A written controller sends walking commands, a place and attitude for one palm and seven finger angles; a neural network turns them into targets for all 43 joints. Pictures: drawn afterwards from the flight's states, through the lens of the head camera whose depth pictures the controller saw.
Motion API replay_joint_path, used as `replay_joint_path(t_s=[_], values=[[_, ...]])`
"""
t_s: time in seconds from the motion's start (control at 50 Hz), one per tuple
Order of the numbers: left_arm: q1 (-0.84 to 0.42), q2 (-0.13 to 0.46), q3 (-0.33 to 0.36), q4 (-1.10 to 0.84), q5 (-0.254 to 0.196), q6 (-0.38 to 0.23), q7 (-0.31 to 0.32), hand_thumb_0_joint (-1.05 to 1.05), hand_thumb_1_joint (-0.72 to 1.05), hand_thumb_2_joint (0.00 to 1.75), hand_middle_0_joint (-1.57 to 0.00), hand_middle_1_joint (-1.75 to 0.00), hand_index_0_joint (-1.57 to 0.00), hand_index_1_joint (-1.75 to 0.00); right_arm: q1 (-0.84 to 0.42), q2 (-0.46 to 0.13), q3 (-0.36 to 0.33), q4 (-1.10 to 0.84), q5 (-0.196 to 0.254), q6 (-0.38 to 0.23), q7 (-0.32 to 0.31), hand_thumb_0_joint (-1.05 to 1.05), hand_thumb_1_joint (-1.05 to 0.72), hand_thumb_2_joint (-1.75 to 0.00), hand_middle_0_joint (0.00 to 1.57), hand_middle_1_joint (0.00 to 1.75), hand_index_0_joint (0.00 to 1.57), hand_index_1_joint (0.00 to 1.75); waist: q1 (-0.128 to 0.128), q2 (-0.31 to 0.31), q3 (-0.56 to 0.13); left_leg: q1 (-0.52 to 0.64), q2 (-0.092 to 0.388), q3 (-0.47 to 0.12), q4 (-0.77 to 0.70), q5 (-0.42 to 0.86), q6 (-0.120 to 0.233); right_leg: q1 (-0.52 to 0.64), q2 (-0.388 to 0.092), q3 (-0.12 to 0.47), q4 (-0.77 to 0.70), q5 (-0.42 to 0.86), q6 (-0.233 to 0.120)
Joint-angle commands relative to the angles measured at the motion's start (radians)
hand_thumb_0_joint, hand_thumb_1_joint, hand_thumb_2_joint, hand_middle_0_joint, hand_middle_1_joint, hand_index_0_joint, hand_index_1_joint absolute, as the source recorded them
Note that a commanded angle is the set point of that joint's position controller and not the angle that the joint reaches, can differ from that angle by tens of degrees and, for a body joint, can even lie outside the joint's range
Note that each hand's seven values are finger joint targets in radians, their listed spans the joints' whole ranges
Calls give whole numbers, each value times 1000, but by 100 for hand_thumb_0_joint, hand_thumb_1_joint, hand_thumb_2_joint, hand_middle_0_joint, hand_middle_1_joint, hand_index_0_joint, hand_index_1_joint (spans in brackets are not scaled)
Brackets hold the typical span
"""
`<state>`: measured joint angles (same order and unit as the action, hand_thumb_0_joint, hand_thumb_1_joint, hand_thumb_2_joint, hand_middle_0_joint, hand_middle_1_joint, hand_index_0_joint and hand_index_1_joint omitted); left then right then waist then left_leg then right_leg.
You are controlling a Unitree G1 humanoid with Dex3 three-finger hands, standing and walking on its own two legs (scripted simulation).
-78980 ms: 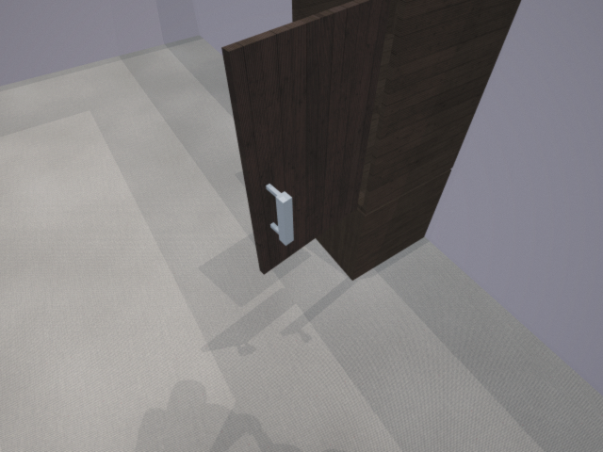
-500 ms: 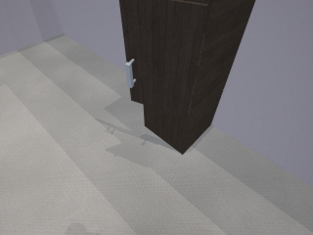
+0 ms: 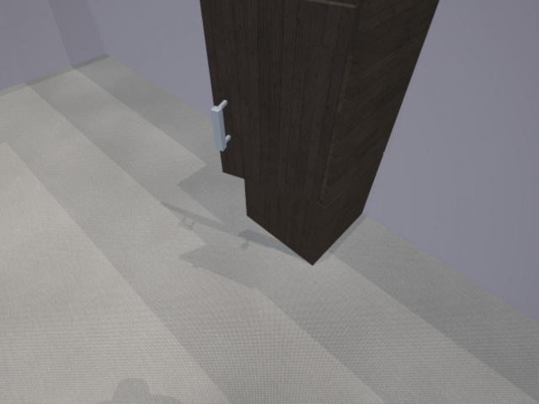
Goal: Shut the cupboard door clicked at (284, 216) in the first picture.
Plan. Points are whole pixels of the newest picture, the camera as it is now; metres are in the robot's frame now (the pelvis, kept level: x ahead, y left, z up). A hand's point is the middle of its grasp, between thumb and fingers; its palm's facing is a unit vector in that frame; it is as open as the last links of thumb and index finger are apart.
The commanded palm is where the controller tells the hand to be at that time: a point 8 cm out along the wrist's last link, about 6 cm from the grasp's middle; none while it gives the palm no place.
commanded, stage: walk to a spot facing it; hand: left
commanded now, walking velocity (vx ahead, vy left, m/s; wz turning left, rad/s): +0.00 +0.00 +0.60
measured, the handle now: (222, 125) +0.86 +0.19 -0.12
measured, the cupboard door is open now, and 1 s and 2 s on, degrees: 19 19 19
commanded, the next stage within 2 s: none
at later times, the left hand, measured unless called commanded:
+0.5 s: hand out of the picture +0.05 +0.25 -0.18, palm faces +0.27 -0.93 -0.25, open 7.4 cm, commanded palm none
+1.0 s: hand out of the picture -0.03 +0.16 -0.16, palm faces +0.58 -0.76 -0.28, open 7.4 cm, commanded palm none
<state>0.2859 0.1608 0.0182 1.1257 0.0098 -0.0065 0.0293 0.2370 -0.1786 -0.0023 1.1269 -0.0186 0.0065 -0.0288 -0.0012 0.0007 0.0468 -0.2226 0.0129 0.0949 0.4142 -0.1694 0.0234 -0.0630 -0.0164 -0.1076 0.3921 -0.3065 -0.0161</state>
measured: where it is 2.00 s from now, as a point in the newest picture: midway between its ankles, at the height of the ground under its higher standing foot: outside the picture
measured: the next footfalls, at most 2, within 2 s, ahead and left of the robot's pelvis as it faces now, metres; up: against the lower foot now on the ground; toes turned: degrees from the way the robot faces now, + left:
right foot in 0.74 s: +0.10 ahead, -0.13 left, +0.00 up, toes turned +26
left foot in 1.16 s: -0.02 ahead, +0.08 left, +0.00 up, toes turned +49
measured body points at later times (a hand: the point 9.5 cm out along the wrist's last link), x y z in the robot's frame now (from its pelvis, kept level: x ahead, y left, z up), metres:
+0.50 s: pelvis +0.00 +0.02 -0.01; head +0.07 +0.05 +0.43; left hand +0.03 +0.30 -0.16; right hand +0.10 -0.21 -0.16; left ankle +0.02 +0.11 -0.74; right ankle +0.00 -0.14 -0.66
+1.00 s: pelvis +0.04 -0.04 +0.00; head +0.10 -0.03 +0.44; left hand -0.06 +0.20 -0.14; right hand +0.25 -0.22 -0.16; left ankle -0.07 +0.06 -0.66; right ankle +0.06 -0.15 -0.74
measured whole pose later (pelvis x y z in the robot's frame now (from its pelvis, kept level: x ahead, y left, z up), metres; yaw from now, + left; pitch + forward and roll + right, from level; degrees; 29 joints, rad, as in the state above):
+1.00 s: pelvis +0.04 -0.04 +0.00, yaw +37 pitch +1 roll +2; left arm 0.24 0.17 0.04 0.87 0.02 0.01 0.03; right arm 0.17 -0.27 -0.09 0.91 -0.03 0.09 0.03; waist -0.02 0.03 0.10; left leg -0.51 0.00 0.00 1.10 -0.40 -0.07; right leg -0.20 -0.09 -0.16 0.52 -0.34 -0.01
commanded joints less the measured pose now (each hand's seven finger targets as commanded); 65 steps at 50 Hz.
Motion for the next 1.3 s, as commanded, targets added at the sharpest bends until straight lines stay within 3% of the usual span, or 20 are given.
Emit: replay_joint_path(t_s=[0.0,0.08,0.16,0.2,0.26,0.28,0.3,0.36,0.46,0.66,0.7,0.72,0.74,0.76,0.84,1.06,1.12,1.16,1.18,1.28], values=[[96,104,27,-22,3,5,11,0,90,90,-20,-30,-20,-30,60,-77,-14,-38,5,2,-5,0,-90,-90,20,30,20,30,3,-11,35,15,86,-121,-1,171,6,-94,-127,76,-51,183,-30],[72,151,59,-70,7,19,14,0,90,90,-20,-30,-20,-30,39,-81,-30,-74,-1,19,2,0,-90,-90,20,30,20,30,8,-79,29,-102,40,-81,169,108,-10,-72,-227,93,-28,234,-90],[11,180,78,-132,25,19,17,0,90,90,-20,-30,-20,-30,-18,-78,-55,-141,0,38,10,0,-90,-90,20,30,20,30,11,-144,63,-264,41,-64,524,-323,-33,-67,-386,105,-29,489,-201],[-31,197,89,-157,31,18,19,0,90,90,-20,-30,-20,-30,-20,-74,-58,-168,5,37,18,0,-90,-90,20,30,20,30,-6,-132,80,-258,73,-66,461,-341,-36,-69,-394,43,38,567,-178],[-35,202,93,-191,10,20,10,0,90,90,-20,-30,-20,-30,125,-114,-63,-151,-9,22,25,0,-90,-90,20,30,20,30,-65,47,-23,6,61,-89,92,191,0,-151,-257,-94,393,475,-28],[7,141,83,-218,-5,27,3,0,90,90,-20,-30,-20,-30,176,-211,-79,-149,-17,11,19,0,-90,-90,20,30,20,30,-64,363,-61,120,278,-469,1,607,132,-373,-91,-108,636,-81,60],[-66,145,68,-256,2,35,8,0,90,90,-20,-30,-20,-30,211,-253,-87,-136,-7,16,9,0,-90,-90,20,30,20,30,-85,350,-80,113,368,-585,-52,655,213,-425,-48,28,760,-396,52],[-144,144,84,-268,13,43,2,0,90,90,-20,-30,-20,-30,94,-228,-87,-191,-18,13,-1,0,-90,-90,20,30,20,30,-56,151,-43,-43,299,-548,-136,19,160,-474,-84,133,822,-193,42],[-117,125,81,-270,14,29,-12,0,90,90,-20,-30,-20,-30,53,-218,-86,-214,-14,-2,-6,0,-90,-90,20,30,20,30,-24,55,-134,82,203,-427,-79,222,139,-480,-50,127,696,-69,72],[-72,154,78,-314,4,32,-4,0,90,90,-20,-30,-20,-30,-36,-237,-116,-266,-13,29,14,0,-90,-90,20,30,20,30,9,196,-123,-85,115,-476,-24,165,103,-178,38,94,228,-36,64],[11,236,95,-307,16,14,3,0,90,90,-20,-30,-20,-30,-49,-182,-114,-286,6,31,24,0,-90,-90,20,30,20,30,53,-5,-147,-289,3,-402,137,-96,14,66,-98,218,-73,44,28],[-11,323,111,-326,32,8,9,0,90,90,-20,-30,-20,-30,-25,-115,-110,-302,10,26,26,0,-90,-90,20,30,20,30,49,-302,-121,-444,-138,-199,425,-354,-69,69,-397,541,-164,23,-87],[-64,309,95,-337,23,13,12,0,90,90,-20,-30,-20,-30,-34,-169,-119,-298,-7,33,29,0,-90,-90,20,30,20,30,24,-230,-63,-400,-85,-203,674,-421,-61,-127,-476,521,-156,64,-145],[-140,273,81,-358,21,16,10,0,90,90,-20,-30,-20,-30,1,-153,-116,-297,-13,41,41,0,-90,-90,20,30,20,30,-22,-133,-23,-376,-63,-214,786,-346,-54,-221,-411,400,-147,6,-146],[-132,183,65,-355,12,-7,10,0,90,90,-20,-30,-20,-30,-10,-139,-104,-276,-4,49,54,0,-90,-90,20,30,20,30,-48,-184,-28,-401,-18,-135,829,-206,-95,-87,-264,139,-11,563,-97],[62,252,104,-292,26,2,11,0,90,90,-20,-30,-20,-30,-170,-103,-70,-330,7,39,56,0,-90,-90,20,30,20,30,49,-236,-83,-239,-4,-5,323,-281,-60,93,-346,44,108,759,-107],[32,254,104,-296,12,4,3,0,90,90,-20,-30,-20,-30,-21,-157,-82,-295,0,22,55,0,-90,-90,20,30,20,30,-40,-114,-150,90,-3,-22,19,25,-31,-77,-306,-56,330,611,-20],[-31,146,66,-366,4,14,-2,0,90,90,-20,-30,-20,-30,124,-342,-127,-260,1,16,35,0,-90,-90,20,30,20,30,-112,322,-222,365,413,-520,4,865,201,-527,-93,-14,722,-377,89],[-53,179,70,-377,10,27,4,0,90,90,-20,-30,-20,-30,120,-328,-117,-250,2,26,31,0,-90,-90,20,30,20,30,-101,207,-213,307,422,-418,16,737,229,-512,-121,72,772,-352,70],[-64,177,85,-319,12,41,-12,0,90,90,-20,-30,-20,-30,-41,-241,-84,-297,-5,11,2,0,-90,-90,20,30,20,30,-25,127,-69,129,225,-301,-32,548,123,-513,-101,103,797,-79,98]])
